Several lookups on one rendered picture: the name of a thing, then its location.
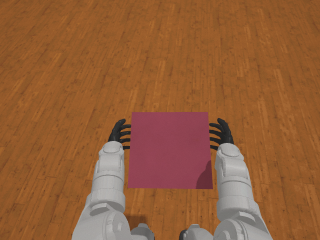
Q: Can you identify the robot shin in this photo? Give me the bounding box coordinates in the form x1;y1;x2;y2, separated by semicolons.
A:
138;223;150;230
187;224;200;231

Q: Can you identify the left robot shin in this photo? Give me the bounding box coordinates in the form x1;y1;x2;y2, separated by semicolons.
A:
138;223;150;230

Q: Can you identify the carton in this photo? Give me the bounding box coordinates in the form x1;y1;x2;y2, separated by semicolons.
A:
127;112;213;189

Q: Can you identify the right robot shin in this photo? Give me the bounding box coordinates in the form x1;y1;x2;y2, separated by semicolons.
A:
187;224;200;231

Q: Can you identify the robot right hand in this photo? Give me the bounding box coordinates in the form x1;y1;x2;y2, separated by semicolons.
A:
209;118;234;151

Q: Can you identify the robot right forearm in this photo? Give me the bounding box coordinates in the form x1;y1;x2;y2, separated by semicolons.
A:
214;143;271;236

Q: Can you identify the robot left upper arm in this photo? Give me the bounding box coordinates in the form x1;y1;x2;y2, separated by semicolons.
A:
72;210;133;240

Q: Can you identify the robot right upper arm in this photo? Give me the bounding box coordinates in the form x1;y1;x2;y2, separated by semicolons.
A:
213;218;273;240

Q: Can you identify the robot left forearm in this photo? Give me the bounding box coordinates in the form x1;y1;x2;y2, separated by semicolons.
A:
71;141;126;240

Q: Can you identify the robot left hand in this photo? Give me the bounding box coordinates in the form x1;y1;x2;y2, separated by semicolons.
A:
108;118;131;150

